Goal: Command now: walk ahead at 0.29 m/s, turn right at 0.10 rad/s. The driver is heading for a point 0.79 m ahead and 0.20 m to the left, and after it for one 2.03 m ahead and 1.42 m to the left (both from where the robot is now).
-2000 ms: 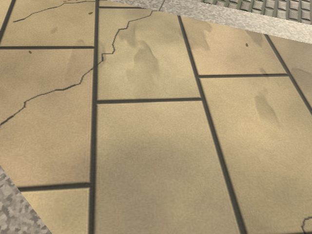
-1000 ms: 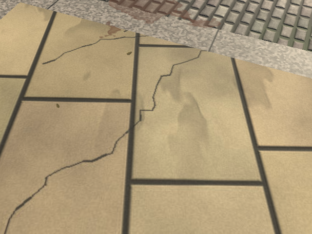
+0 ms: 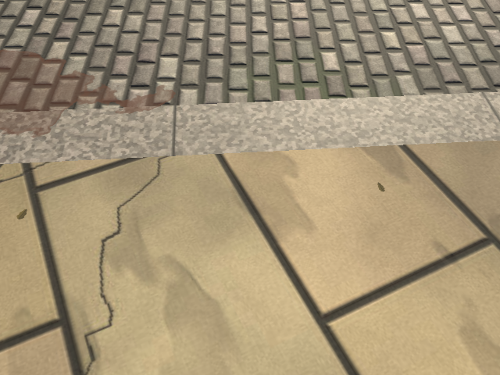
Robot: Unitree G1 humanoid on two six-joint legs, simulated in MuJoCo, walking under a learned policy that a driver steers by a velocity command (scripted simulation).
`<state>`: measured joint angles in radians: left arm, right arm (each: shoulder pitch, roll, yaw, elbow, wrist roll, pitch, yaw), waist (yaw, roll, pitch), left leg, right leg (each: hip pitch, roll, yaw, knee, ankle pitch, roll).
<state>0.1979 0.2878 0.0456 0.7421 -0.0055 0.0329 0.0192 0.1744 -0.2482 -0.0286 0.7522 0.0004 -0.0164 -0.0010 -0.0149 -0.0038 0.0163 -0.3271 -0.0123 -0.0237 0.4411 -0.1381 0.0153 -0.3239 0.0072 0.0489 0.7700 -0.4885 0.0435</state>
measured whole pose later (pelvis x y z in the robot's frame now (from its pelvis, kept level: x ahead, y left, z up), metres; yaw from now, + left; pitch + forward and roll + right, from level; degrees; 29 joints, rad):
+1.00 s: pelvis +0.46 +0.11 -0.01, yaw +27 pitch +2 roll +1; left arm 0.08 0.28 0.03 0.67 0.00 -0.12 -0.02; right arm 0.37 -0.30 -0.07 0.75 0.02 -0.04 0.00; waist -0.08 -0.02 -0.01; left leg -0.05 -0.10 -0.18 0.46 -0.43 0.04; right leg -0.47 -0.02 0.03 0.48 -0.03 -0.01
